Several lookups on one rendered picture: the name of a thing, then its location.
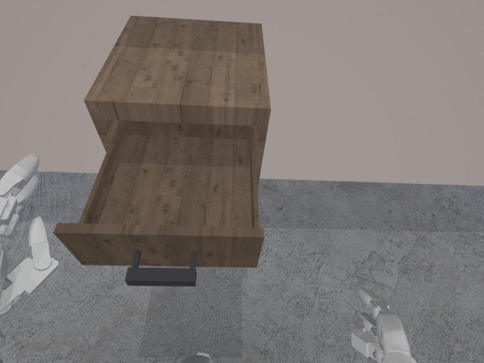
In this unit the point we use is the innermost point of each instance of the cabinet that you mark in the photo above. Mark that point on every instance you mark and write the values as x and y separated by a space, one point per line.
184 71

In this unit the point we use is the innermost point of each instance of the robot left hand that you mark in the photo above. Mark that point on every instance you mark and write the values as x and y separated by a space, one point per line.
17 186

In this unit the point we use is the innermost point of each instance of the robot right hand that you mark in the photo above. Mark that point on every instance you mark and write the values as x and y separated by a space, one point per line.
384 335

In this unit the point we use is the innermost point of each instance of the handle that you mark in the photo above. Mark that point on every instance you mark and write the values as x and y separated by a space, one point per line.
180 277

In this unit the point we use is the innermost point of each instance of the drawer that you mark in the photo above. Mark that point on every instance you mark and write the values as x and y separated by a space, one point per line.
169 189

